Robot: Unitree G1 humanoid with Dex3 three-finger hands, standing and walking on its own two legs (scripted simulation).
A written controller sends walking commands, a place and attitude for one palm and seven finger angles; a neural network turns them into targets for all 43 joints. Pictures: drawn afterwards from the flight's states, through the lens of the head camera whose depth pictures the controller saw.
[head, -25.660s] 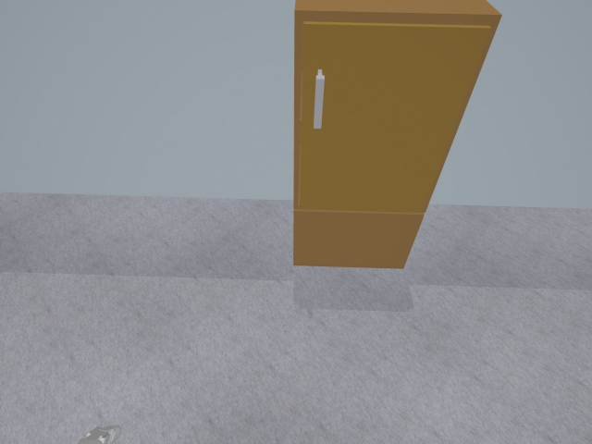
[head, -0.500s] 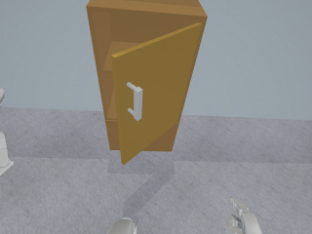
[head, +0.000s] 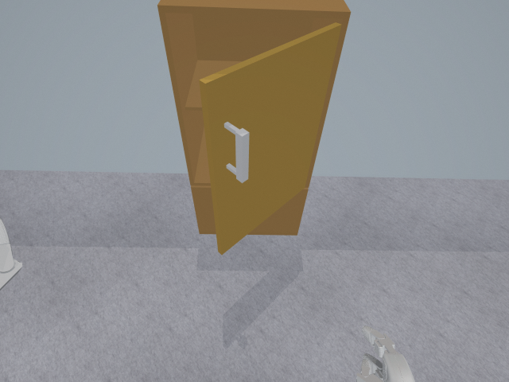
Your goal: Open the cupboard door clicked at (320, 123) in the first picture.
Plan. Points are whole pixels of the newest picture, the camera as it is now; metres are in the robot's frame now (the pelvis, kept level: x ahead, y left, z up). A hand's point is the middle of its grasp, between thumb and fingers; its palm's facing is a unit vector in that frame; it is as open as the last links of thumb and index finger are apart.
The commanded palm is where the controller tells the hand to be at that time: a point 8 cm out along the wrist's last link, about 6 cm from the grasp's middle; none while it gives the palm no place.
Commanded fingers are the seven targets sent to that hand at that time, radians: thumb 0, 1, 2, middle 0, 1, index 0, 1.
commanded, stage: stop stepping back and stand still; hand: left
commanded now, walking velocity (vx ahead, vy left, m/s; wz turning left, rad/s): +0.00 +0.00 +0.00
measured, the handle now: (236, 152) +0.56 +0.07 +0.03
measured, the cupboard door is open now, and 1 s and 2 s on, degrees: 45 45 45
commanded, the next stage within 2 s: let the arm hang, fingers relaxed in 0.18 s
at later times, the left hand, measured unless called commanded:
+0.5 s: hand out of the picture +0.13 +0.22 -0.10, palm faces +0.08 -0.94 -0.32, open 7.4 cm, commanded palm none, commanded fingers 0.00 0.90 0.90 -0.20 -0.30 -0.20 -0.30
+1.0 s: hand out of the picture -0.08 +0.20 -0.17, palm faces +0.11 -0.96 -0.24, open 7.3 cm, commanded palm none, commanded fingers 0.00 0.90 0.90 -0.20 -0.30 -0.20 -0.30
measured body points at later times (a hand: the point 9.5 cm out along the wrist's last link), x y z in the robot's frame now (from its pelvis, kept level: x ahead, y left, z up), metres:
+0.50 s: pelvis -0.02 +0.00 -0.01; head -0.04 -0.02 +0.44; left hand +0.12 +0.27 -0.08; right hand +0.10 -0.25 -0.14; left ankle -0.01 +0.13 -0.73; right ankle +0.00 -0.09 -0.73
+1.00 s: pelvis -0.05 +0.01 +0.01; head -0.04 +0.00 +0.46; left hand -0.08 +0.25 -0.15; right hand -0.07 -0.20 -0.16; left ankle -0.01 +0.13 -0.73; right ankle +0.00 -0.09 -0.73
